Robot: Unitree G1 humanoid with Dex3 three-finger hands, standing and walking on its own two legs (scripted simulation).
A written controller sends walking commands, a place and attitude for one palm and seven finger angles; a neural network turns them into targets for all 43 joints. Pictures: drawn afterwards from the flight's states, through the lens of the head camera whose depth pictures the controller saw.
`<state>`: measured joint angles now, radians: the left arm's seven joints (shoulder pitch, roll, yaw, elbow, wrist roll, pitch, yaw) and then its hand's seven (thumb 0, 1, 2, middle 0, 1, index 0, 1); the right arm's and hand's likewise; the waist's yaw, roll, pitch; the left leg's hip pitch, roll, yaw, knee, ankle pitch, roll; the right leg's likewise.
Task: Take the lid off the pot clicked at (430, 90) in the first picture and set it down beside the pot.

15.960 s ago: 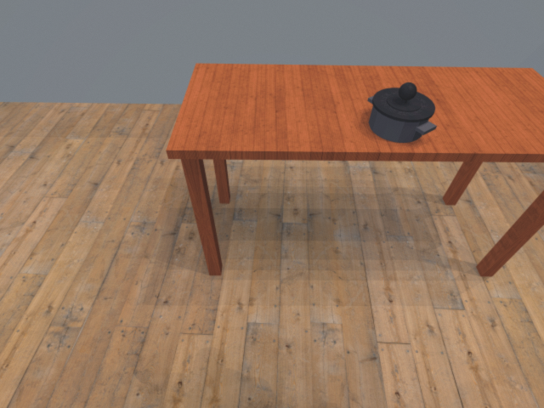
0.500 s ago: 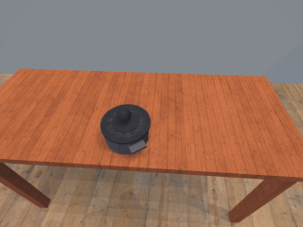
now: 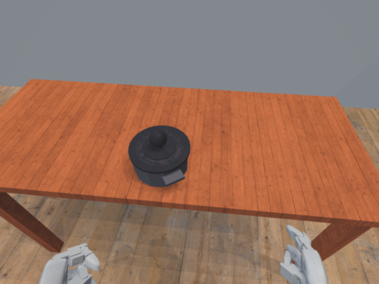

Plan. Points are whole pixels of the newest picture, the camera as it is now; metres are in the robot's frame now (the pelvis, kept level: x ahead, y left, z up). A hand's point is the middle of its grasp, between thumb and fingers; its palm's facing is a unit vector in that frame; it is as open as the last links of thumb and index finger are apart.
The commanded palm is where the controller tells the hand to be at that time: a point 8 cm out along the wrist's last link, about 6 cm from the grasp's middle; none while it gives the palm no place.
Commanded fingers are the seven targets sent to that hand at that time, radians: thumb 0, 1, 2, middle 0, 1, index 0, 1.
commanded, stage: raise the hand higher, near the body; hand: left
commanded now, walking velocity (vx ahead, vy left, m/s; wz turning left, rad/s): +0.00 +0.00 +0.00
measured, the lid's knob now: (158, 137) +0.45 +0.13 +0.04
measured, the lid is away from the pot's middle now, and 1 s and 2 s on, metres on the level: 0.00 0.00 0.00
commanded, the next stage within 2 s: reach forward and open the fingers in 0.88 s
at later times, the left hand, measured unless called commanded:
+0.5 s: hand (67, 252) +0.16 +0.25 +0.03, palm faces +0.27 -0.89 -0.36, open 3.1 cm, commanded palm +0.11 +0.28 +0.06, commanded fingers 0.00 0.90 0.90 -1.30 -1.50 -1.30 -1.50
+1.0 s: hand (53, 215) +0.20 +0.25 +0.11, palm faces +0.32 -0.86 -0.40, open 3.1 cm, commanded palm +0.15 +0.29 +0.13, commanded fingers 0.00 0.85 0.91 -1.26 -1.45 -1.26 -1.45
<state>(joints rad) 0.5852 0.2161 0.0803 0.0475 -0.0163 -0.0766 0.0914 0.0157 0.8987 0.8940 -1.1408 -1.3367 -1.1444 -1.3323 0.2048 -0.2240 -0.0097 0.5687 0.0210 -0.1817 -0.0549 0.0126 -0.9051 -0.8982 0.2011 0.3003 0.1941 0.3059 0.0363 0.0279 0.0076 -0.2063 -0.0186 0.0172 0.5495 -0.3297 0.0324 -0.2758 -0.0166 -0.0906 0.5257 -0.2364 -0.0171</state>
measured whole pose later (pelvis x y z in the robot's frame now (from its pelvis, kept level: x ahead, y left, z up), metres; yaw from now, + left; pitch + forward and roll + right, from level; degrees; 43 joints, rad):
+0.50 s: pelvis +0.02 +0.02 +0.00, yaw +0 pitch -2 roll -1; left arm 0.64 0.24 0.13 -0.20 -0.01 -0.07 0.09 0.02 0.90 0.89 -1.29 -1.50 -1.29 -1.50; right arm 0.18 -0.20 0.00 0.62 0.02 -0.19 -0.05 0.02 -0.90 -0.90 0.20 0.30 0.20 0.30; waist 0.06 0.04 0.02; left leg -0.14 -0.04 0.02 0.51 -0.34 0.06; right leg -0.21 -0.03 -0.08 0.49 -0.25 0.01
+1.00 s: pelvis +0.02 +0.02 +0.01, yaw +0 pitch -3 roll -1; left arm 0.58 0.29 0.20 -0.41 -0.02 -0.09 0.10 0.02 0.89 0.89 -1.30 -1.50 -1.30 -1.50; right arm 0.20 -0.20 0.03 0.61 0.01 -0.17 -0.03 0.02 -0.90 -0.90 0.20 0.30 0.20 0.30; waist 0.07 0.07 0.03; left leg -0.10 -0.04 0.03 0.47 -0.33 0.06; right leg -0.17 -0.03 -0.08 0.44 -0.23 0.02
